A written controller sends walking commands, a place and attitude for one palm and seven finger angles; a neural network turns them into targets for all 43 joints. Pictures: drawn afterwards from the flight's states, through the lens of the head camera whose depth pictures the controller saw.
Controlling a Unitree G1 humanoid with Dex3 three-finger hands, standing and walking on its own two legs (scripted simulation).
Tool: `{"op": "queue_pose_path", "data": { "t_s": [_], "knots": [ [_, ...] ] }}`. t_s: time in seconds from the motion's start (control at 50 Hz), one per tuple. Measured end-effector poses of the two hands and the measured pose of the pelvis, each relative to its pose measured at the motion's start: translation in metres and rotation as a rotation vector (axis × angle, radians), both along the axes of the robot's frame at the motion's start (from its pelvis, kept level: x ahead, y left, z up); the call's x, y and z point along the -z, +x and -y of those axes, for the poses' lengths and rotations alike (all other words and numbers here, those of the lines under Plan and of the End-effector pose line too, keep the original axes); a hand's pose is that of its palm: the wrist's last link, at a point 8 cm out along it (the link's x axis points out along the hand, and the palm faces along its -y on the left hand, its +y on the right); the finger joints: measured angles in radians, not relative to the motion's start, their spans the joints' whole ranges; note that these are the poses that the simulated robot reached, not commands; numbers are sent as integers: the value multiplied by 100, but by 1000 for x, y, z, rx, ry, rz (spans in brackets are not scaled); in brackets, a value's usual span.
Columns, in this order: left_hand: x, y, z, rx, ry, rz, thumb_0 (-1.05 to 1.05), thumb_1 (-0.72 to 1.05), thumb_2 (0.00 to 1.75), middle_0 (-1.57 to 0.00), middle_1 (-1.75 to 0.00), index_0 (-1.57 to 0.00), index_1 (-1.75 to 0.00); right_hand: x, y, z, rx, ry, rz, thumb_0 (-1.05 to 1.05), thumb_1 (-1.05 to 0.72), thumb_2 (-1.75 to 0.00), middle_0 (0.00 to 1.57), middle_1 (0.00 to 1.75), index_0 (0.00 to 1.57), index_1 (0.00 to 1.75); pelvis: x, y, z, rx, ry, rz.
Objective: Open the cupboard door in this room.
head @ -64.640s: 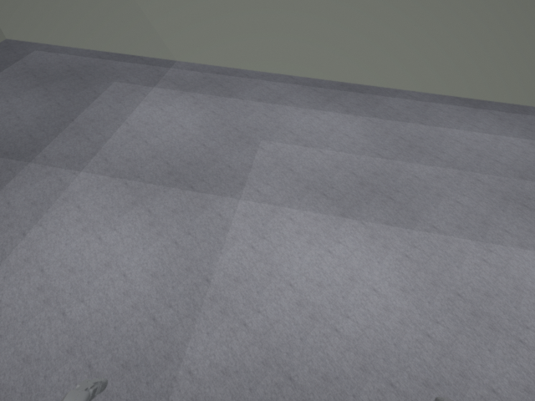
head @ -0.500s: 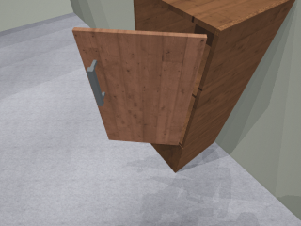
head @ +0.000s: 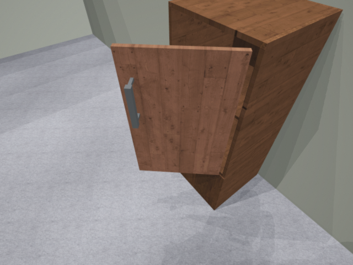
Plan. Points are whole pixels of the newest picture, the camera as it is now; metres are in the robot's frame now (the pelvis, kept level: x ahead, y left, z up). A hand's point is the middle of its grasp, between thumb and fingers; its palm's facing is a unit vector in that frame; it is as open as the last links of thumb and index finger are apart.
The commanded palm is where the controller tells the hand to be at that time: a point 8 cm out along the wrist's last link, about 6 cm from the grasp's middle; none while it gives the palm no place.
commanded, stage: come to a stop and stand still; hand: left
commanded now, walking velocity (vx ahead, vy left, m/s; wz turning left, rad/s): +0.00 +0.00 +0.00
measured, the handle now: (133, 104) +0.55 +0.17 +0.05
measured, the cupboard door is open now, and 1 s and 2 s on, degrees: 48 48 48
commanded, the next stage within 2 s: look again from close up in 0.04 s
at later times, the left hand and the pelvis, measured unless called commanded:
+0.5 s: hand out of the picture +0.04 +0.13 -0.16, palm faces +0.02 -0.98 -0.22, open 7.3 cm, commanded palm none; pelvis +0.03 -0.04 +0.01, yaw +0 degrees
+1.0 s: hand (130, 212) +0.23 +0.12 +0.01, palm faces +0.09 -1.00 -0.03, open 8.0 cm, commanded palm +0.15 +0.18 -0.04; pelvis +0.01 -0.07 -0.03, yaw +2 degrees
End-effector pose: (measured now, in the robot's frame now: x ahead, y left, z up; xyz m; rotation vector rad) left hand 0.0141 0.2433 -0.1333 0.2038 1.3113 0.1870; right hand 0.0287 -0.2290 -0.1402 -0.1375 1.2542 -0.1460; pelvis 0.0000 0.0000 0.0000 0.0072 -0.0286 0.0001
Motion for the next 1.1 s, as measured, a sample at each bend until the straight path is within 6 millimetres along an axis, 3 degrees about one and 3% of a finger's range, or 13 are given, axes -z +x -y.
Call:
{"op": "queue_pose_path", "data": {
  "t_s": [0.2, 0.36, 0.72, 0.74, 0.8, 0.86, 0.92, 0.98, 1.04, 1.1],
  "knots": [
    [-3, -10, 22, -11, -19, -63, 1, 91, 90, -20, -30, -20, -30, 1, 2, 8, -1, 17, -38, 1, -91, -90, 20, 30, 20, 30, -5, 12, 11, 0, 8, -13],
    [-1, 8, 50, -9, -49, -50, 1, 91, 90, -20, -30, -20, -30, 0, 10, 23, -2, 15, -59, 1, -91, -90, 20, 30, 20, 30, -7, 22, 28, -5, 9, -10],
    [-3, 31, 73, -6, -27, -10, 1, 92, 90, -20, -30, -20, -30, 1, 10, 49, 0, 23, -108, 1, -91, -90, 19, 30, 20, 30, -9, 30, 58, -12, 1, -9],
    [-9, 39, 72, -66, -37, 46, 1, 92, 90, -20, -30, -20, -30, 0, 12, 51, 3, 17, -81, 1, -91, -90, 20, 30, 20, 30, -8, 29, 59, -14, 1, -8],
    [-59, 96, 64, -125, 5, 463, 2, 90, 89, -20, -31, -21, -30, -10, 36, 61, -17, -33, 114, 1, -91, -90, 20, 30, 20, 30, -6, 28, 60, -26, 6, -4],
    [-114, 150, 62, -108, 10, 826, 2, 87, 88, -20, -33, -21, -32, -19, 74, 72, -37, -55, 315, 1, -91, -90, 20, 30, 20, 30, -1, 25, 61, -54, 5, -18],
    [-147, 188, 62, -23, -23, 1116, 2, 82, 86, -21, -36, -21, -35, -34, 116, 83, -60, -76, 506, 1, -91, -90, 20, 30, 20, 30, 9, 19, 65, -49, 11, -72],
    [-149, 194, 67, 89, -96, 1287, 1, 77, 84, -21, -39, -21, -39, -53, 154, 93, -101, -101, 665, 1, -91, -90, 20, 30, 20, 30, 24, 15, 70, -32, 17, -125],
    [-124, 176, 71, 196, -168, 1285, 1, 70, 81, -21, -43, -21, -43, -66, 185, 100, -159, -130, 776, 1, -91, -90, 20, 30, 20, 30, 41, 13, 73, -34, 15, -164],
    [-92, 149, 66, 176, -211, 1193, 1, 63, 78, -22, -48, -22, -47, -70, 208, 100, -206, -161, 825, 1, -91, -90, 20, 30, 20, 30, 55, 14, 74, -42, 11, -198]
  ]
}}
